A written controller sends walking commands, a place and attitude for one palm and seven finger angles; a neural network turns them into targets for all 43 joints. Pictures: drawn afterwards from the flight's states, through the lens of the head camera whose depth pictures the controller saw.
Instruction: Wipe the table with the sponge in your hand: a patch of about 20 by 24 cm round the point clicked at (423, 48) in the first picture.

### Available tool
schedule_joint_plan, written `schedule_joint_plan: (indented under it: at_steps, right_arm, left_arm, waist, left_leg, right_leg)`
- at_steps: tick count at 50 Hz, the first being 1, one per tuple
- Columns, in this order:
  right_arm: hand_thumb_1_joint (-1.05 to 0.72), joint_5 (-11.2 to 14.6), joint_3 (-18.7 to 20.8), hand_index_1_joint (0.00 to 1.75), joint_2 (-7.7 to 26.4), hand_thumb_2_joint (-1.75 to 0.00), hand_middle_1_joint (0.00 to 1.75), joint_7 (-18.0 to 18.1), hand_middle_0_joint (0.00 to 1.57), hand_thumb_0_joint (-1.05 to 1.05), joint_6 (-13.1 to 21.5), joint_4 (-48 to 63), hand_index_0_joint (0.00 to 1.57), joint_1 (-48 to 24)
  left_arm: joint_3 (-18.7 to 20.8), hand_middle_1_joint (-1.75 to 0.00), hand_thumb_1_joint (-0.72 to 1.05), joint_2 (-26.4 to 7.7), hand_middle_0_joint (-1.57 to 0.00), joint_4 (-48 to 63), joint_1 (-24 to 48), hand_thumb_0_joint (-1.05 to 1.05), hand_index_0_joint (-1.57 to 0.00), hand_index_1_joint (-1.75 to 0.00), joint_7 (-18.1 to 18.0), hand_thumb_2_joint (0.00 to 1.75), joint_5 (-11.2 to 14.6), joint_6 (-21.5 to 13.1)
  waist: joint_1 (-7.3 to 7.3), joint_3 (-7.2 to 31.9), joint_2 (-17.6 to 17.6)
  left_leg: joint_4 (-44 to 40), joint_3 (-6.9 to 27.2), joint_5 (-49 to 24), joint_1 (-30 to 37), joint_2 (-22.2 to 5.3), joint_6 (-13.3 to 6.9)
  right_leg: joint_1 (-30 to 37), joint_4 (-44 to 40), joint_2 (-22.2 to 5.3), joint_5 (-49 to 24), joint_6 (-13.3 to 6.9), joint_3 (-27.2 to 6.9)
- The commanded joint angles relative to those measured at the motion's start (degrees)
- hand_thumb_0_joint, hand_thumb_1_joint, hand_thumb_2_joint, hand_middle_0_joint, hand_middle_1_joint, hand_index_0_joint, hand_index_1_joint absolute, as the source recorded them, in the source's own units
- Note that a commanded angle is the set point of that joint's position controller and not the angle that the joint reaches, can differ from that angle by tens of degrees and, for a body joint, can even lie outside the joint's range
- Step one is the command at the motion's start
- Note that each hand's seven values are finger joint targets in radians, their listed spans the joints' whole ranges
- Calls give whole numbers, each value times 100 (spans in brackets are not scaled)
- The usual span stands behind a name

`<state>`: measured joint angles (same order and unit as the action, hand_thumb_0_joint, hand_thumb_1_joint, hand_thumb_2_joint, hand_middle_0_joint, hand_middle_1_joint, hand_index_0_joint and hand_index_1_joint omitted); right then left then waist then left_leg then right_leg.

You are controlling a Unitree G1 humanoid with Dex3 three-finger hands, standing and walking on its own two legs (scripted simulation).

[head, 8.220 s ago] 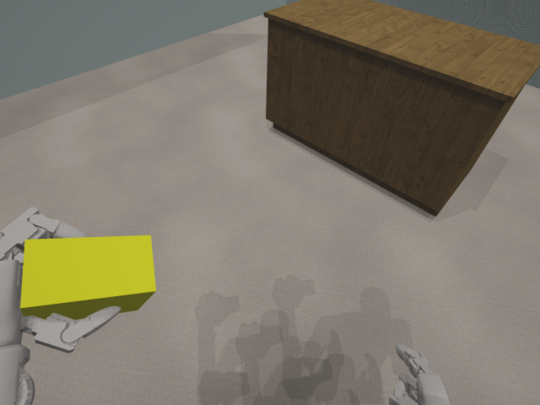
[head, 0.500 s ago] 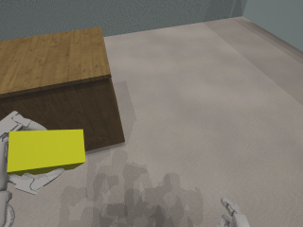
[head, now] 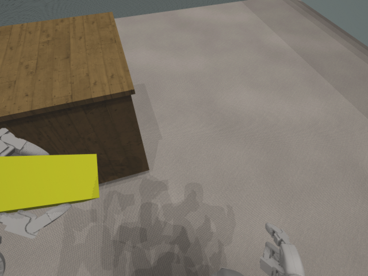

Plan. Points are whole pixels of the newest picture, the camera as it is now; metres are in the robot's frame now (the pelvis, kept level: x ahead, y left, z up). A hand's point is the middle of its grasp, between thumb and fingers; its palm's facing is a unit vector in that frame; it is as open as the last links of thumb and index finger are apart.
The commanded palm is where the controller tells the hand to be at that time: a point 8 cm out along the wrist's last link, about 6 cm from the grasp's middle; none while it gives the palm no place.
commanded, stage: take the last steps up to it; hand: left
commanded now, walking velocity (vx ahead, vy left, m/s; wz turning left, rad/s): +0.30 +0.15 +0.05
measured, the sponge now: (62, 182) +0.23 +0.20 +0.15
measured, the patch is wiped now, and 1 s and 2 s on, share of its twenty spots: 0.00 0.00 0.00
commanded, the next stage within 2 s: come to a stop and stand still in 0.98 s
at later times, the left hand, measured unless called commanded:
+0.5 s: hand (8, 120) +0.34 +0.33 +0.17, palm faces +0.40 -0.80 -0.45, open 10.4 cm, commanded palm +0.27 +0.37 +0.18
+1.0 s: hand (9, 91) +0.41 +0.36 +0.17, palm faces +0.39 -0.80 -0.46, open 10.4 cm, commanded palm +0.35 +0.42 +0.18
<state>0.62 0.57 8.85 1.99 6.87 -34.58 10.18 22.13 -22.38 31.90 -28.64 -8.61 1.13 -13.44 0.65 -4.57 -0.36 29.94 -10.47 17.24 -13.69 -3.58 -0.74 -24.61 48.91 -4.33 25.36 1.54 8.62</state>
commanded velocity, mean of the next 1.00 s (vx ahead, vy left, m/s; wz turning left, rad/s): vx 0.22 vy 0.15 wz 0.02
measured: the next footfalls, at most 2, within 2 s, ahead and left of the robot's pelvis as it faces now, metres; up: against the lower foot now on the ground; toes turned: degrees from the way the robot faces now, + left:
right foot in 0.06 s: +0.09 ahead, -0.08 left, +0.00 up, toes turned -10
left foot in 0.44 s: +0.21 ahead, +0.21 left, +0.00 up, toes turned +11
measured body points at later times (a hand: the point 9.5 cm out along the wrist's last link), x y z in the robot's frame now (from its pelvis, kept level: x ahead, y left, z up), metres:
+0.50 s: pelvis +0.11 +0.09 -0.01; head +0.16 +0.10 +0.43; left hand +0.31 +0.37 +0.20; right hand +0.29 -0.17 -0.09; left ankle +0.17 +0.20 -0.74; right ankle +0.05 -0.06 -0.70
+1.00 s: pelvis +0.20 +0.13 +0.01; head +0.24 +0.12 +0.45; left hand +0.38 +0.41 +0.20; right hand +0.36 -0.11 -0.10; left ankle +0.21 +0.29 -0.69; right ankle +0.19 +0.03 -0.73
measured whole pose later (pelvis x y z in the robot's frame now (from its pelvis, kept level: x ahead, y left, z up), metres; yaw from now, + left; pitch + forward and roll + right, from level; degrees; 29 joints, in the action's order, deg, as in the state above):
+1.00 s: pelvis +0.20 +0.13 +0.01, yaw +2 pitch +0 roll +3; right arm -0.4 1.0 13.7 2.4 3.0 -36.5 10.7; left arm 19.8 -19.6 28.7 -27.8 -8.4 0.3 -13.8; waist 0.3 -4.5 -1.5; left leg 47.4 -4.8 20.7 -24.4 -3.5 1.1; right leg -14.3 31.1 -6.9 17.0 -0.9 9.1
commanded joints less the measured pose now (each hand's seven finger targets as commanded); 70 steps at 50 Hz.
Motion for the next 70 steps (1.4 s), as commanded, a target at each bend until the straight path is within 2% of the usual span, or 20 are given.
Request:
schedule_joint_plan:
  at_steps: [1, 2, 4, 5, 11, 17, 20, 22, 25, 30, 37, 40, 43, 46, 53, 55, 58, 61, 67, 70]
  right_arm:
    - [-90, 14, 266, 30, 900, -90, 30, 120, 20, 0, 164, 655, 20, -275]
    - [-90, 29, 273, 30, 887, -90, 30, 139, 20, 0, 102, 642, 20, -303]
    - [-90, -10, 234, 30, 762, -90, 30, 91, 20, 0, -1, 802, 20, -369]
    - [-90, 19, 334, 30, 901, -90, 30, 23, 20, 0, -33, 721, 20, -337]
    - [-90, -63, 200, 30, 823, -90, 30, -23, 20, 0, -190, 581, 20, -421]
    - [-90, -100, 284, 30, 723, -90, 30, 57, 20, 0, -40, 840, 20, -370]
    - [-90, -59, 374, 30, 786, -90, 30, 166, 20, 0, -2, 856, 20, -150]
    - [-90, -11, 514, 30, 1088, -90, 30, 158, 20, 0, 18, 892, 20, -48]
    - [-90, 21, 448, 30, 899, -90, 30, 112, 20, 0, 148, 799, 20, -208]
    - [-90, 33, 315, 30, 850, -90, 30, 24, 20, 0, 273, 700, 20, -227]
    - [-90, 10, 193, 30, 895, -90, 30, 197, 20, 0, 127, 633, 20, -224]
    - [-90, 19, 270, 30, 908, -90, 30, 85, 20, 0, 59, 716, 20, -260]
    - [-90, -40, 106, 30, 791, -90, 30, 23, 20, 0, -39, 546, 20, -395]
    - [-90, -75, 130, 30, 748, -90, 30, 75, 20, 0, -82, 650, 20, -424]
    - [-90, -81, 335, 30, 780, -90, 30, 163, 20, 0, -133, 858, 20, -183]
    - [-90, -6, 413, 30, 1050, -90, 30, 192, 20, 0, -112, 956, 20, -88]
    - [-90, -57, 377, 30, 976, -90, 30, 136, 20, 0, -36, 873, 20, -129]
    - [-90, -53, 278, 30, 925, -90, 30, -1, 20, 0, 48, 878, 20, -162]
    - [-90, -75, 144, 30, 901, -90, 30, 10, 20, 0, 93, 892, 20, -82]
    - [-90, -41, 61, 30, 766, -90, 30, 71, 20, 0, 24, 915, 20, -193]
  left_arm:
    - [718, -160, 10, -907, -120, 954, -188, 0, -120, -160, -113, 130, 92, -279]
    - [769, -160, 10, -943, -120, 818, -90, 0, -120, -160, -100, 130, 86, -256]
    - [963, -160, 10, -1135, -120, 321, -44, 0, -120, -160, -79, 130, 62, -232]
    - [935, -160, 10, -1061, -120, 222, 145, 0, -120, -160, -44, 130, 194, -256]
    - [623, -160, 10, -891, -120, 676, 275, 0, -120, -160, -19, 130, 13, -549]
    - [708, -160, 10, -1023, -120, 1237, 329, 0, -120, -160, -204, 130, -18, -432]
    - [633, -160, 10, -927, -120, 1321, 589, 0, -120, -160, -236, 130, -27, -468]
    - [650, -160, 10, -884, -120, 1417, 792, 0, -120, -160, -233, 130, 7, -553]
    - [828, -160, 10, -1152, -120, 1160, 621, 0, -120, -160, -147, 130, 45, -610]
    - [682, -160, 10, -884, -120, 1569, -50, 0, -120, -160, -56, 130, 136, -518]
    - [696, -160, 10, -926, -120, 578, 202, 0, -120, -160, -74, 130, 120, -188]
    - [641, -160, 10, -970, -120, 206, 677, 0, -120, -160, -64, 130, 173, -174]
    - [579, -160, 10, -966, -120, 605, 767, 0, -120, -160, -78, 130, 46, -371]
    - [549, -160, 10, -953, -120, 926, 517, 0, -120, -160, -135, 130, -45, -480]
    - [813, -160, 10, -1034, -120, 1213, 237, 0, -120, -160, -263, 130, 25, -440]
    - [695, -160, 10, -911, -120, 1295, 402, 0, -120, -160, -234, 130, 85, -475]
    - [728, -160, 10, -1026, -120, 1056, 390, 0, -120, -160, -137, 130, 92, -460]
    - [434, -160, 10, -788, -120, 1473, 184, 0, -120, -160, -52, 130, 110, -315]
    - [511, -160, 10, -877, -120, 1275, 197, 0, -120, -160, -53, 130, 155, -13]
    - [653, -160, 10, -1037, -120, 953, 405, 0, -120, -160, -67, 130, 134, 41]
  waist:
    - [-109, 1224, 993]
    - [-147, 1362, 564]
    - [-148, 1338, -1577]
    - [-130, 1035, -1526]
    - [-35, 769, -588]
    - [-221, 927, -1000]
    - [-28, 1177, -221]
    - [59, 1430, 2106]
    - [-16, 1347, 1666]
    - [-83, 1247, 1360]
    - [-104, 1191, 561]
    - [-121, 903, -1939]
    - [-83, 730, -622]
    - [-82, 992, -688]
    - [-30, 1234, -375]
    - [-13, 1214, 1500]
    - [-13, 1237, 1529]
    - [-38, 1291, 1374]
    - [-25, 1177, 1437]
    - [2, 1182, 432]
  left_leg:
    - [-137, 857, -2221, 346, -1050, -597]
    - [572, 720, -1897, -131, -921, -480]
    - [3240, 352, 1130, -2626, 269, -3]
    - [4099, 1091, 1128, -2781, 82, 113]
    - [3304, 960, -48, -2441, -388, 246]
    - [706, -34, -289, -712, 69, 109]
    - [-445, -132, -667, 563, 183, 67]
    - [-859, 2211, -2095, 1821, -1425, -680]
    - [-1069, 2865, -1269, 1184, -1807, -1411]
    - [-1018, 1396, -2139, 527, -1213, -1002]
    - [-226, 958, -978, -286, -984, -468]
    - [2937, 662, 1324, -2337, 221, 166]
    - [3741, 1179, 700, -2484, -124, 289]
    - [2160, 804, 482, -1471, -138, 202]
    - [-455, 36, -677, 249, 264, 177]
    - [-838, 1876, -2398, 1113, -1181, -418]
    - [-916, 2617, -3507, 1079, -1820, -1035]
    - [-688, 1525, -4158, 996, -1376, -588]
    - [-596, 1136, -3118, 417, -1394, -316]
    - [3, 738, -1304, -389, -817, 67]
  right_leg:
    - [1257, -1838, 270, -798, -75, 303]
    - [2000, -2336, 66, -1295, -183, 27]
    - [3336, -2963, -2138, -2548, -1223, -3559]
    - [2836, -3279, -2376, -2006, -1203, -3897]
    - [1884, -2987, -1638, -3222, -900, -1020]
    - [1680, -2766, -1439, -2817, -801, -781]
    - [1421, -1614, -987, -2163, -498, -439]
    - [-380, 960, 40, 687, -22, 55]
    - [-1171, 2418, -163, 867, -48, -698]
    - [-412, 647, -107, -10, 36, -228]
    - [1568, -2138, 32, -1032, -89, -58]
    - [2344, -3306, -2326, -1874, -1235, -3760]
    - [2173, -3004, -2023, -3204, -1138, -2208]
    - [1862, -2641, -1602, -4235, -878, -1082]
    - [1559, -1803, -1082, -2601, -500, -710]
    - [102, -26, -5, -52, -3, -76]
    - [-610, 1171, 64, 690, -9, -731]
    - [-84, 136, 226, -108, 25, -465]
    - [1117, -1843, 450, -799, 3, -279]
    - [1884, -2509, -100, -2871, -189, -941]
